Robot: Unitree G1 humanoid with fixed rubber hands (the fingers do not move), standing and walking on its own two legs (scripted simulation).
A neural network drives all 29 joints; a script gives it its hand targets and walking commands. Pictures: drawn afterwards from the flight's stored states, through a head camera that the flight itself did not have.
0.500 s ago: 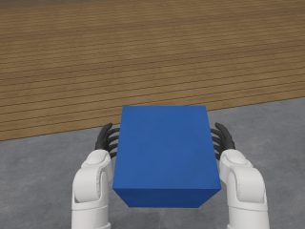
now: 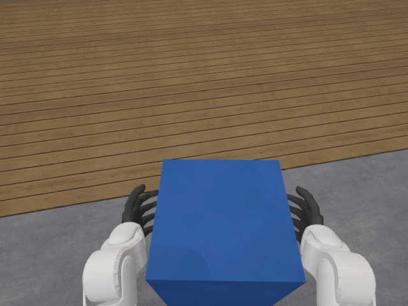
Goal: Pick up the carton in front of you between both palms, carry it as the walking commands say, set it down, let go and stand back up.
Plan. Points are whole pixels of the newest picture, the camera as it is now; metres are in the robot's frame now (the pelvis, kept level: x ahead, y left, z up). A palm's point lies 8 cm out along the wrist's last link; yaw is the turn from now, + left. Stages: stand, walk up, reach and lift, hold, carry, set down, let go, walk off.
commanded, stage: carry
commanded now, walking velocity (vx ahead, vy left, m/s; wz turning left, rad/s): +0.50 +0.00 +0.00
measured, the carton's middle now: (219, 238) +0.24 +0.00 +0.01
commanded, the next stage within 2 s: none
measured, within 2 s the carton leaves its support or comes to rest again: neither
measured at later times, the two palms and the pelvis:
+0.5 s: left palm (165, 122) +0.53 +0.14 +0.07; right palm (277, 116) +0.56 -0.16 +0.06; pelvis +0.33 -0.04 +0.00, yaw +5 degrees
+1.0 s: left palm (162, 45) +0.92 +0.19 +0.11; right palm (247, 43) +0.91 -0.11 +0.11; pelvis +0.66 +0.03 +0.00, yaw +1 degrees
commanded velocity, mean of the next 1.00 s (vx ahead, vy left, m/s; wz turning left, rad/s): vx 0.50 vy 0.00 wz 0.00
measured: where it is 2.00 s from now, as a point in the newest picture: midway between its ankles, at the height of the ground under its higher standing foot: (209, 138)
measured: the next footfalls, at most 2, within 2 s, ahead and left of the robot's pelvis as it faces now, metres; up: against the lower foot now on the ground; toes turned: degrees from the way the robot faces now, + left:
right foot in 0.38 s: +0.44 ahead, -0.11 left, +0.00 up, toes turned -10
left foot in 0.88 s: +0.77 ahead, +0.12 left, +0.00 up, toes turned +14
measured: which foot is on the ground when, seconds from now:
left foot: down 0.00-0.42, up 0.44-0.86, down 0.88-1.00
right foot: up 0.00-0.36, down 0.38-0.88, up 0.90-1.00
